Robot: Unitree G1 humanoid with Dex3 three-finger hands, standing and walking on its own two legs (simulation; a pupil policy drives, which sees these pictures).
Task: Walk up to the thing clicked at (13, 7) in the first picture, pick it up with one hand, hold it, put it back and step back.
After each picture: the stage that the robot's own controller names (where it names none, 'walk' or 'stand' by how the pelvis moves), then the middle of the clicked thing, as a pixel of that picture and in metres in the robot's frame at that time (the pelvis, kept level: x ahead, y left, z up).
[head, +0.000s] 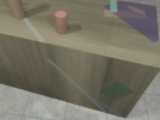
stand; out of the picture +0.89 +0.41 +0.03
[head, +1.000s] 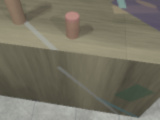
walk; out of the picture +0.77 +0.34 +0.06
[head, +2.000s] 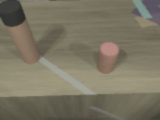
rise first; (22, 36) +0.48 +0.24 +0.07
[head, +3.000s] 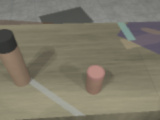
stand; (13, 61) +0.43 +0.28 +0.03
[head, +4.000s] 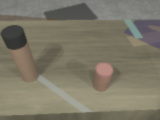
stand; (22, 57) +0.44 +0.24 +0.03
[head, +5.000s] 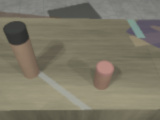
stand; (24, 53) +0.46 +0.24 +0.03
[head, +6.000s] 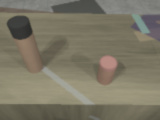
stand; (28, 48) +0.47 +0.23 +0.03
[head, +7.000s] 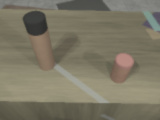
stand; (41, 44) +0.48 +0.17 +0.05
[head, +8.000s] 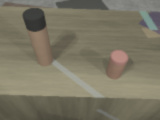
stand; (40, 41) +0.50 +0.19 +0.04
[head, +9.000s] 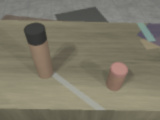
stand; (40, 54) +0.47 +0.18 +0.03
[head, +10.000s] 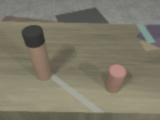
stand; (39, 56) +0.46 +0.19 +0.03
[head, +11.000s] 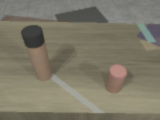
stand; (39, 56) +0.46 +0.19 +0.03
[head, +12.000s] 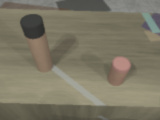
rise first; (39, 47) +0.47 +0.19 +0.03
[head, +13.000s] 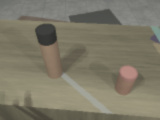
rise first; (50, 54) +0.47 +0.17 +0.03
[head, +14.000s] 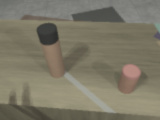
go down; (53, 53) +0.47 +0.17 +0.03
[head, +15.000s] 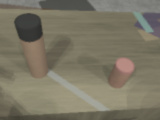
go down; (34, 50) +0.44 +0.15 +0.06
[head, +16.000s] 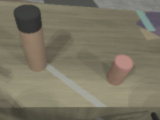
approach; (33, 43) +0.46 +0.16 +0.07
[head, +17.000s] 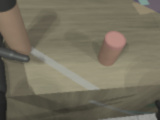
close; (11, 25) +0.48 +0.18 +0.10
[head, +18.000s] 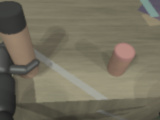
lift; (20, 46) +0.42 +0.18 +0.10
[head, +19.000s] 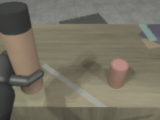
lift; (23, 54) +0.32 +0.17 +0.20
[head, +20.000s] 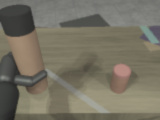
hold; (28, 55) +0.33 +0.16 +0.19
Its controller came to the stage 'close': yes
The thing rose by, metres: 0.20
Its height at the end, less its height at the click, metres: +0.14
